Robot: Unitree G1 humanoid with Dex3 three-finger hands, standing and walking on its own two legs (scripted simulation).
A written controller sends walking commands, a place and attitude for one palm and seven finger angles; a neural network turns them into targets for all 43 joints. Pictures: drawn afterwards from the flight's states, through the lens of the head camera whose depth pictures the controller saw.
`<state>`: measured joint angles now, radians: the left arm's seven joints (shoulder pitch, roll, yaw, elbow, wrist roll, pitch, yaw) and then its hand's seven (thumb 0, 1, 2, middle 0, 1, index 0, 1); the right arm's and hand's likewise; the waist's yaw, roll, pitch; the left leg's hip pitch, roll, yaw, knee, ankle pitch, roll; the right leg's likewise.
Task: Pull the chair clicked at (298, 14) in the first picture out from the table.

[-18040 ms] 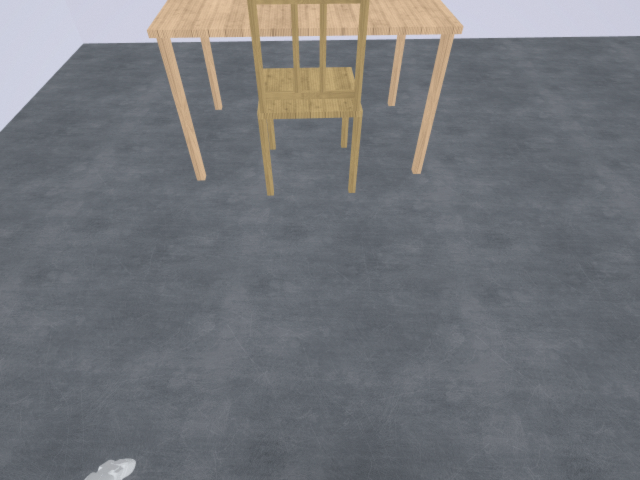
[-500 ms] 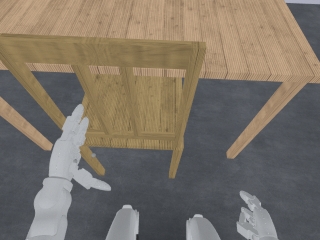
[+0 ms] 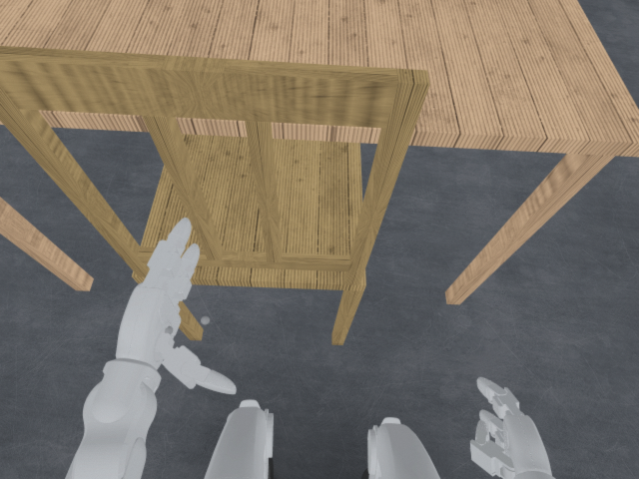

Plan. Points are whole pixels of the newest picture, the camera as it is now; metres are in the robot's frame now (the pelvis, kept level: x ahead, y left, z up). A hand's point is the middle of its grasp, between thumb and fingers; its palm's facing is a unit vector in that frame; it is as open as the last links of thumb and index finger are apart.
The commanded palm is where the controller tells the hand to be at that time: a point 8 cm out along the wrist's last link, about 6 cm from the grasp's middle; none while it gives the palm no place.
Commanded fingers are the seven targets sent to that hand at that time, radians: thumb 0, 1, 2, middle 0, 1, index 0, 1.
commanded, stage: aim the fingers beside a spindle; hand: left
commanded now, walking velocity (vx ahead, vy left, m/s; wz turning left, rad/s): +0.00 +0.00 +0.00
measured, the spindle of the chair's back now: (193, 201) +0.46 +0.18 +0.02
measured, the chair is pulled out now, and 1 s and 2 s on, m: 0.00 0.00 0.00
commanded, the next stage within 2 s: push the fingers through the gap in 0.46 s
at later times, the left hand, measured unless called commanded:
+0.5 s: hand (176, 301) +0.31 +0.17 +0.04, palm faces +0.02 -1.00 -0.08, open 16.9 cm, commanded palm +0.28 +0.21 +0.02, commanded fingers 0.00 -0.50 0.30 -0.06 -0.08 -0.06 -0.08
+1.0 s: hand (198, 279) +0.34 +0.16 +0.02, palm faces -0.04 -1.00 -0.05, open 17.0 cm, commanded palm +0.33 +0.21 +0.02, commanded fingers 0.00 -0.50 0.30 -0.06 -0.08 -0.06 -0.08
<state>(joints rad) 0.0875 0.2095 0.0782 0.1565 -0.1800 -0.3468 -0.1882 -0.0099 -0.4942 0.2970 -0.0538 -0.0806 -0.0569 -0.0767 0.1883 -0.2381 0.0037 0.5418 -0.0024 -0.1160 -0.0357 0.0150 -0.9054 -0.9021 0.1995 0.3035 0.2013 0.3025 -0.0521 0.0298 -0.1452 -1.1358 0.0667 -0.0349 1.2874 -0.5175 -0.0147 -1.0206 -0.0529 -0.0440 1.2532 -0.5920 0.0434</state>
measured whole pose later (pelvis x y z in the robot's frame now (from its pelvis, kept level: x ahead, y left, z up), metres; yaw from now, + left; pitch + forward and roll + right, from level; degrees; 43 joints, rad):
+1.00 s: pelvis +0.00 -0.01 +0.00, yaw +0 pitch +22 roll -3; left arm -0.09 0.25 0.16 0.28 -0.18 -0.32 -0.16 -0.01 -0.49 0.30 -0.06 -0.08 -0.03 -0.06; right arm 0.20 -0.24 0.01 0.57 -0.01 -0.08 -0.03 0.01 -0.91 -0.90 0.20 0.30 0.20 0.30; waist -0.06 0.04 -0.14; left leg -1.15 0.07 -0.04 1.28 -0.52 -0.02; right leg -1.05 -0.04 -0.04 1.26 -0.59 0.04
